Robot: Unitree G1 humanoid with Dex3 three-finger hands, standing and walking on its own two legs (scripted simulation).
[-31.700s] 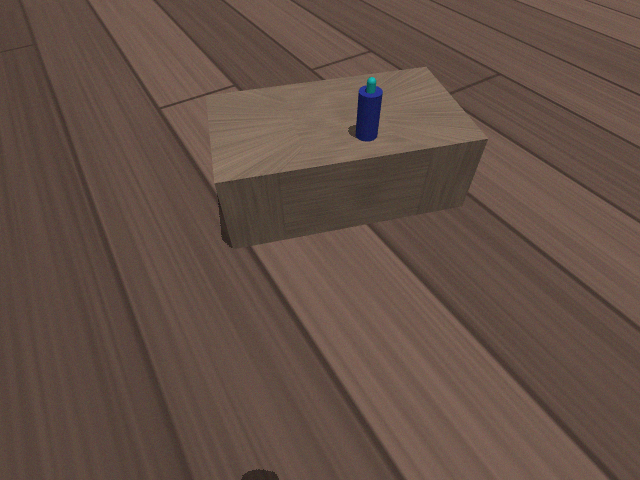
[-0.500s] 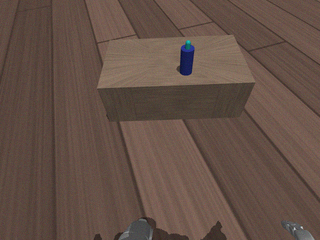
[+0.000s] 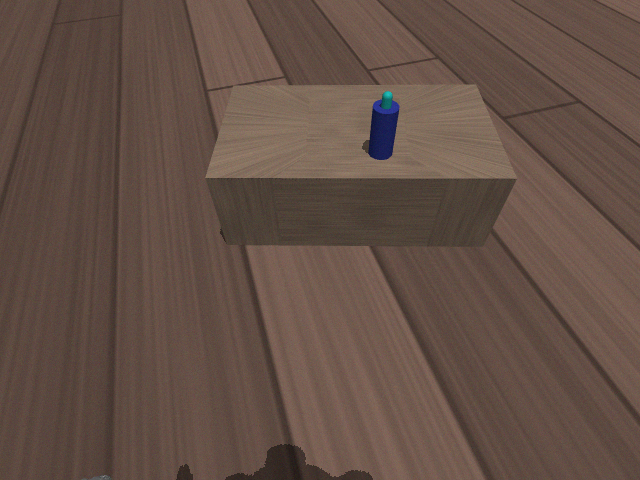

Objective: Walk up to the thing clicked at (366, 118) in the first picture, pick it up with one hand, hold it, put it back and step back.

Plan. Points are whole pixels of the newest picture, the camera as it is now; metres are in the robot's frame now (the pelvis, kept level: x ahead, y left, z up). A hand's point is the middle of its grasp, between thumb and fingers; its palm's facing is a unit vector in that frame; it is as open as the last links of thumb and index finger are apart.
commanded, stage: step back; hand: right
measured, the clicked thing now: (383, 124) +1.15 -0.16 -0.29
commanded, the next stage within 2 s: stand in 0.54 s
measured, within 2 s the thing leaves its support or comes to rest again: neither
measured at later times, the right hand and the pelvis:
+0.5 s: hand out of the picture +0.15 -0.21 -0.14, palm faces -0.07 +0.93 -0.37, open 7.4 cm; pelvis +0.04 +0.03 +0.00, yaw +1 degrees
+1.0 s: hand out of the picture +0.13 -0.22 -0.13, palm faces -0.02 +0.94 -0.34, open 7.4 cm; pelvis +0.03 +0.03 +0.02, yaw +1 degrees
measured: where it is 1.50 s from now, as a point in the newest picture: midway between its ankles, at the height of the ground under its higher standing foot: outside the picture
